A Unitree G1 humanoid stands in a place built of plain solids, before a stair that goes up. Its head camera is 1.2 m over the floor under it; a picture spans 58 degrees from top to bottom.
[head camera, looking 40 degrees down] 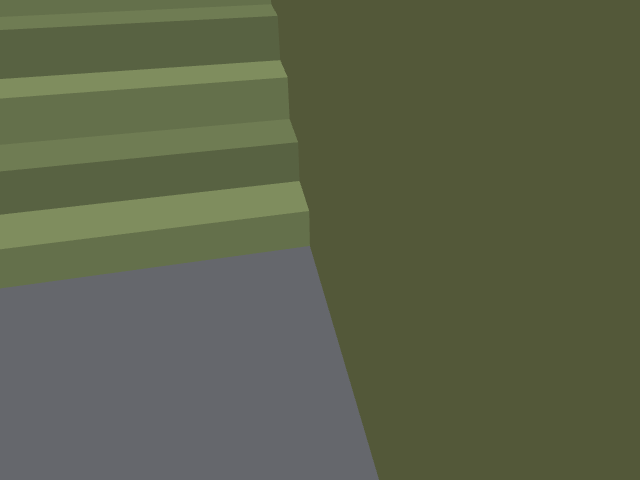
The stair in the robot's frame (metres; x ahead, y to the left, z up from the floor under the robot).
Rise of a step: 0.18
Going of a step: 0.23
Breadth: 1.35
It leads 12 degrees to the left of straight ahead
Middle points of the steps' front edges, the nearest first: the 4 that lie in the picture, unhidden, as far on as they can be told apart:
1.26 0.67 0.19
1.48 0.72 0.37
1.70 0.77 0.56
1.92 0.82 0.74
